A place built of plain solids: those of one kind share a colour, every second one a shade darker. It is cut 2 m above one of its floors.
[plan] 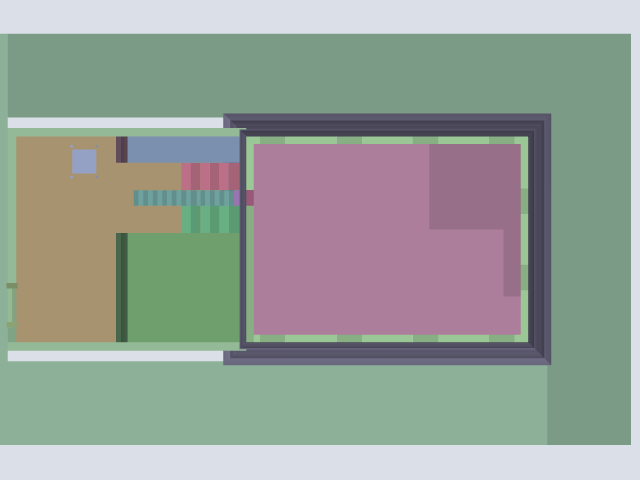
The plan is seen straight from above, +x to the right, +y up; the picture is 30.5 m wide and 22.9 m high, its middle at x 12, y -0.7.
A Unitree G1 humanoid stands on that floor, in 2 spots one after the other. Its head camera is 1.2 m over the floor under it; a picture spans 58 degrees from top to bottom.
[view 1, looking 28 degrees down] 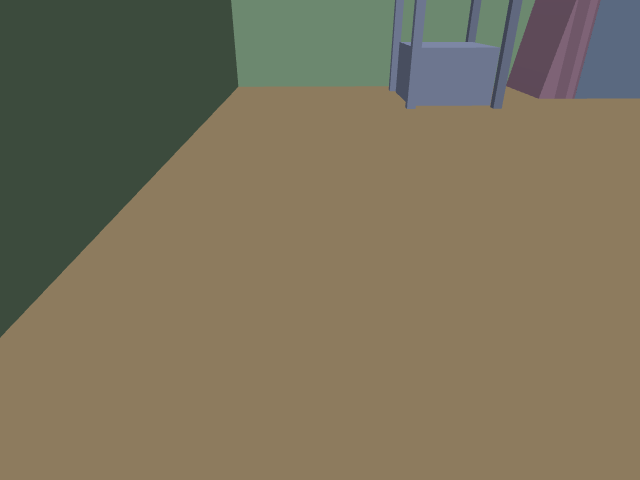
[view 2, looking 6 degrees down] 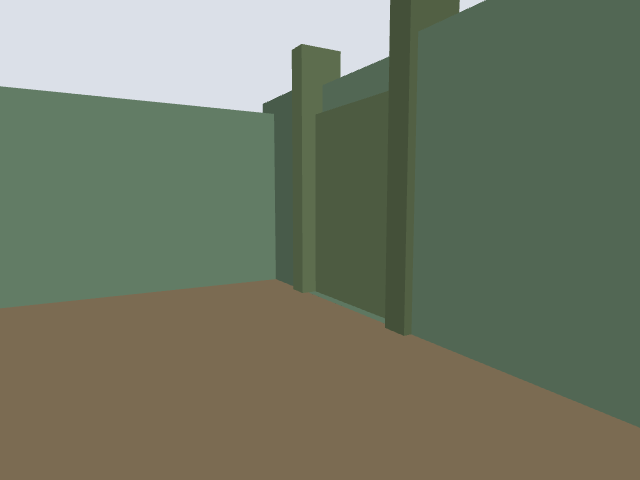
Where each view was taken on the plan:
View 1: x -1.20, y -3.81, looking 89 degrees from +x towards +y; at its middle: floor_court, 2.56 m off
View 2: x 0.00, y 0.00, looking -120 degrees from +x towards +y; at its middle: street_door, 5.22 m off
